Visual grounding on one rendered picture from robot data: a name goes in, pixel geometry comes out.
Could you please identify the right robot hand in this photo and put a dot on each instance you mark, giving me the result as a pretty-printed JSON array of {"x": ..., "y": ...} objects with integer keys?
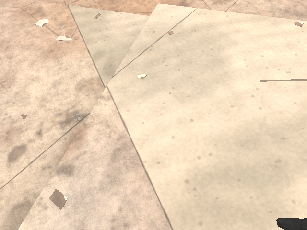
[{"x": 292, "y": 223}]

